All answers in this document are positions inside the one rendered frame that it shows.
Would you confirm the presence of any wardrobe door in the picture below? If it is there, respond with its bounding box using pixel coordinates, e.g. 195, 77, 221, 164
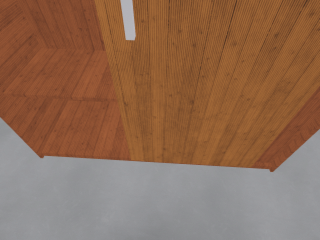
94, 0, 320, 168
256, 86, 320, 163

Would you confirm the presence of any handle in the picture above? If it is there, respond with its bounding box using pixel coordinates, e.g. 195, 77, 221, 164
120, 0, 136, 41

